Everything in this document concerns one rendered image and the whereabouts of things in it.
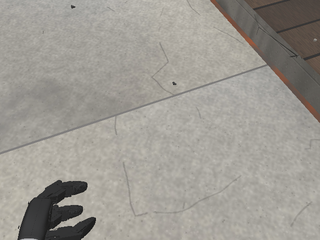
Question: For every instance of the robot left hand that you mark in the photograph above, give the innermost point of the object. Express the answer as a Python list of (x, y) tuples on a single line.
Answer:
[(42, 215)]

